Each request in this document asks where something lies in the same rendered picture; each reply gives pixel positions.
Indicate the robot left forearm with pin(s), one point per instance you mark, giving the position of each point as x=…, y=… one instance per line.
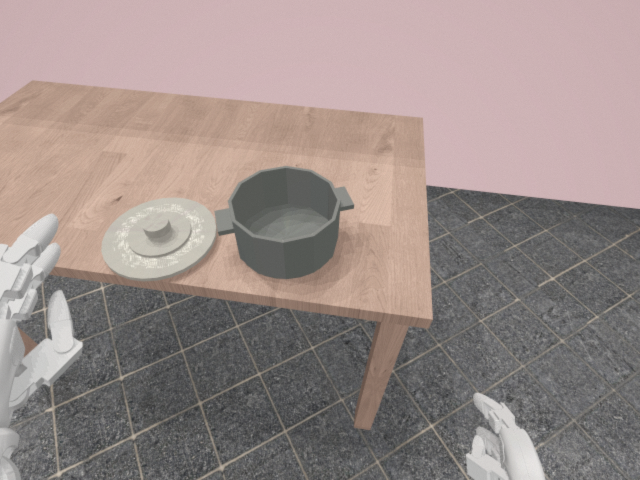
x=9, y=440

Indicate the pot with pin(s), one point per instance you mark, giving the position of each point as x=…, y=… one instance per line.
x=285, y=220

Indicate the table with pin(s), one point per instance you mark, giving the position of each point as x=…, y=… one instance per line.
x=88, y=154

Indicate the left robot hand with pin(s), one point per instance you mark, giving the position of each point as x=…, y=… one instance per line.
x=23, y=268

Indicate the lid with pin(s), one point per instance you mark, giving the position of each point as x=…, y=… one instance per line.
x=131, y=254

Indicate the knob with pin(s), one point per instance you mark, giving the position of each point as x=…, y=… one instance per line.
x=156, y=225

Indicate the right robot hand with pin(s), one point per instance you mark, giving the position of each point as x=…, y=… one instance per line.
x=513, y=455

